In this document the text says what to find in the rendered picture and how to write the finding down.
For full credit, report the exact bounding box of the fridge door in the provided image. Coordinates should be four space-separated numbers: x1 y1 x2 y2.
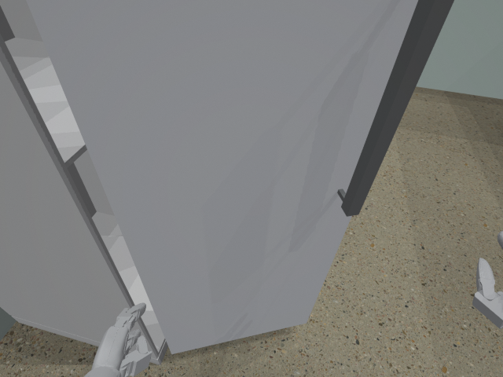
26 0 418 354

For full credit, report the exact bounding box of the handle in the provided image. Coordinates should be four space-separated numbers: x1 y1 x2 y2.
337 0 454 217

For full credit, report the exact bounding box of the robot left hand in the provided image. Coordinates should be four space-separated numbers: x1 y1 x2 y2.
91 302 152 377

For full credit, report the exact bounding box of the robot right hand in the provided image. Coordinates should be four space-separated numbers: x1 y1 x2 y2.
472 231 503 329

